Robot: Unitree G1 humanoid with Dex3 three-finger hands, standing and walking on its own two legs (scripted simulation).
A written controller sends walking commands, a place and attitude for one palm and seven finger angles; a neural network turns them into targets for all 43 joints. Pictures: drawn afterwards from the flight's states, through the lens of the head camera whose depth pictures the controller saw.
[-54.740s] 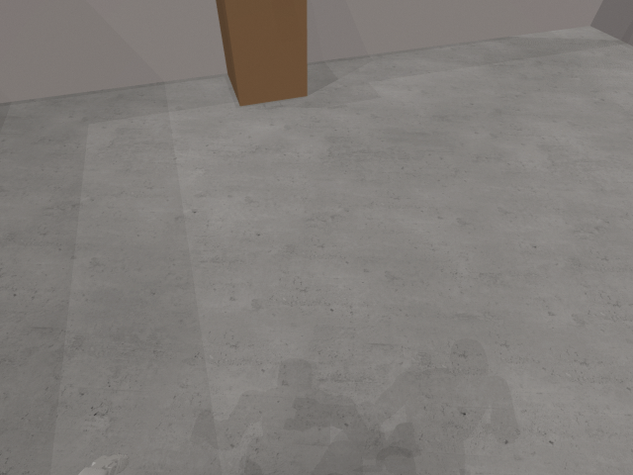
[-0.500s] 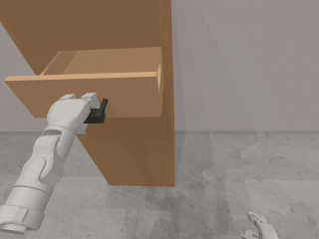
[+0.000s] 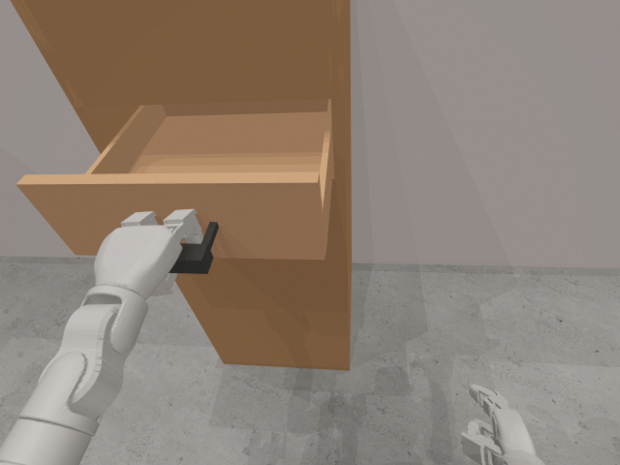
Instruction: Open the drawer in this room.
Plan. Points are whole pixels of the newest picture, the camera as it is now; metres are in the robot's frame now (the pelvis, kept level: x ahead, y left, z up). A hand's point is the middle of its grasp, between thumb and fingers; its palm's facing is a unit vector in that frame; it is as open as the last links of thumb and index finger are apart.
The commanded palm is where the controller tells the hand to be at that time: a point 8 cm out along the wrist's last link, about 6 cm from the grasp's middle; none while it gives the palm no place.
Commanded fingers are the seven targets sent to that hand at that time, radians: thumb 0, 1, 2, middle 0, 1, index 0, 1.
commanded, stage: pull the drawer open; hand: left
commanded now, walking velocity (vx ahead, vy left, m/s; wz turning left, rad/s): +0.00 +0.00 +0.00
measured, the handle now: (169, 243) +0.34 +0.22 +0.13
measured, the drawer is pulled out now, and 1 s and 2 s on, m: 0.19 0.30 0.30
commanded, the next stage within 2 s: open the thumb to release the handle in 1.10 s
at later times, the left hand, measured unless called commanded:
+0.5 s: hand (150, 308) +0.26 +0.22 +0.11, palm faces +0.04 -0.10 -0.99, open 6.1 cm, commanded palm +0.22 +0.23 +0.17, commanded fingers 0.00 0.90 0.90 -0.40 -1.35 -0.40 -1.35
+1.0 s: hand (126, 362) +0.19 +0.22 +0.11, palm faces +0.06 -0.11 -0.99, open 6.1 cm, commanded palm +0.16 +0.23 +0.17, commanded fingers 0.00 0.90 0.90 -0.40 -1.35 -0.40 -1.35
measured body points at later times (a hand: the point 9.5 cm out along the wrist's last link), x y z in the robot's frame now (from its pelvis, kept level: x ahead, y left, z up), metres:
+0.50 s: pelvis +0.01 +0.00 +0.00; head +0.01 -0.05 +0.45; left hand +0.25 +0.22 +0.16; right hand +0.22 -0.23 -0.10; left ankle +0.05 +0.13 -0.73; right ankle -0.06 -0.12 -0.73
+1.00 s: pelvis +0.00 -0.01 +0.00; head +0.00 -0.05 +0.44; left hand +0.18 +0.22 +0.16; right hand +0.23 -0.21 -0.09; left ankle +0.05 +0.13 -0.73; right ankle -0.06 -0.12 -0.73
